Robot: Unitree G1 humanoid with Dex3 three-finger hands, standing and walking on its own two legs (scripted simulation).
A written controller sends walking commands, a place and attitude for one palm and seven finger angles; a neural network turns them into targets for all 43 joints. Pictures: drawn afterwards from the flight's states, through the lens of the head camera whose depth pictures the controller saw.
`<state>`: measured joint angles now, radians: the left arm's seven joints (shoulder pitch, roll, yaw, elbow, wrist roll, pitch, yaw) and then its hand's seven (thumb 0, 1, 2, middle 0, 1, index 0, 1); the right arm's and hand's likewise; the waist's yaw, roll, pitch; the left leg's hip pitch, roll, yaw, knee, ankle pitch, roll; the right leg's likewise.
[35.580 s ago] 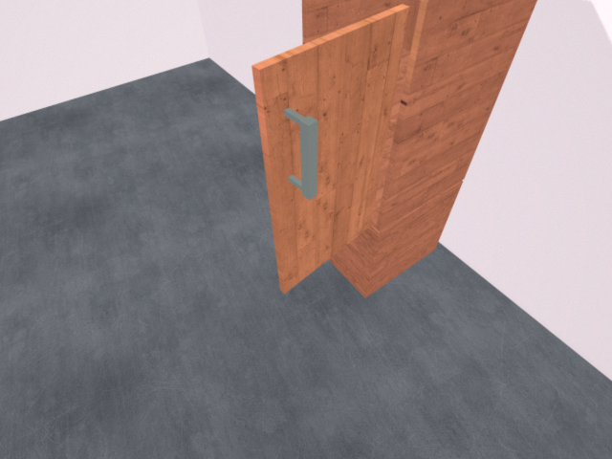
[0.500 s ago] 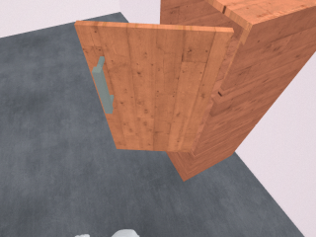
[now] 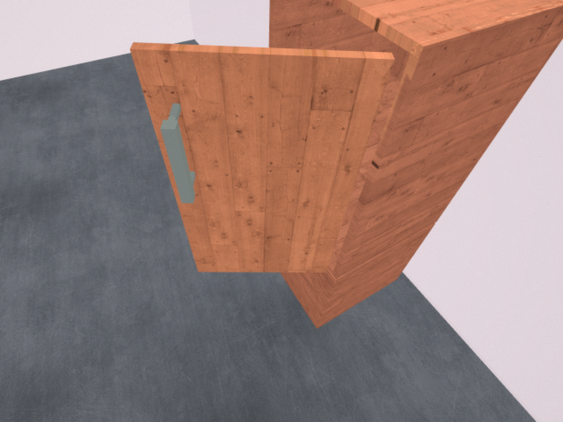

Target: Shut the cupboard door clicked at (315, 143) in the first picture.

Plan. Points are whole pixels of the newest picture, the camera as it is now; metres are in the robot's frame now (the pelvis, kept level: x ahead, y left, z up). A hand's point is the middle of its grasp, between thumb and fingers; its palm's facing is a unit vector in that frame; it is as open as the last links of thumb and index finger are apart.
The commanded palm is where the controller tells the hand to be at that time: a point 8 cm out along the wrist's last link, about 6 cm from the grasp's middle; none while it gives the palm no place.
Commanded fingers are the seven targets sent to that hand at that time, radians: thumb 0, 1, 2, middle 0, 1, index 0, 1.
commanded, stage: come to a stop and stand still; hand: left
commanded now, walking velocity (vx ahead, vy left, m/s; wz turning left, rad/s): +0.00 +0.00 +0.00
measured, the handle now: (182, 156) +0.47 +0.19 +0.10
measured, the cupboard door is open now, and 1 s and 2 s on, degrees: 60 60 60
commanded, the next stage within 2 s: look again from close up in 0.62 s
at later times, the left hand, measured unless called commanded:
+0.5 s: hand out of the picture +0.02 +0.14 -0.17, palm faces +0.02 -0.97 -0.23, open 7.4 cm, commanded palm none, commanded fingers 0.00 0.90 0.90 -0.20 -0.30 -0.20 -0.30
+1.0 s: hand out of the picture +0.02 +0.16 -0.17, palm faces +0.03 -0.97 -0.22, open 7.4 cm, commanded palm none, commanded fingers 0.00 0.90 0.90 -0.20 -0.30 -0.20 -0.30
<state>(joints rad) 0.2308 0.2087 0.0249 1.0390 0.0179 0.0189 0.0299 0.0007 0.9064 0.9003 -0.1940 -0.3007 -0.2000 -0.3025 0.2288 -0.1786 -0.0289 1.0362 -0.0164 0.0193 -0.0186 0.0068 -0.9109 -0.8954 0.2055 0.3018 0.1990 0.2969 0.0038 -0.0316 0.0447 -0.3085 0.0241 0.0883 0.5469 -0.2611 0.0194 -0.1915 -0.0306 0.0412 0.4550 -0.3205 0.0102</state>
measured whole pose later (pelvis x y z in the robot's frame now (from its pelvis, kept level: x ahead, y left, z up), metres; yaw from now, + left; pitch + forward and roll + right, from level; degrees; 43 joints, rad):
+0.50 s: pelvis +0.01 -0.04 +0.00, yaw +1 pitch -1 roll +1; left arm 0.28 0.17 -0.01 1.07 0.01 -0.02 0.03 0.00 0.91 0.90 -0.20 -0.30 -0.20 -0.30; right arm 0.28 -0.17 0.01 1.10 -0.02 -0.01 -0.01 0.01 -0.91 -0.90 0.20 0.30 0.19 0.30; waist -0.01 0.02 0.02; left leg -0.23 0.05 0.06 0.49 -0.24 -0.04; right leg -0.17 0.01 0.02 0.52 -0.34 -0.01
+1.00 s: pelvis +0.02 -0.03 +0.01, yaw +1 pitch +0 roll +1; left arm 0.26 0.21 0.00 1.11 0.02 -0.01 0.02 0.00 0.90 0.90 -0.20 -0.30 -0.20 -0.30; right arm 0.18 -0.18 0.01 1.11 -0.01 -0.02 -0.02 0.01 -0.91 -0.90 0.20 0.30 0.19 0.30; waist 0.02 -0.02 0.03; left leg -0.20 0.05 0.06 0.45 -0.24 -0.03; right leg -0.13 0.00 0.02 0.46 -0.33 -0.01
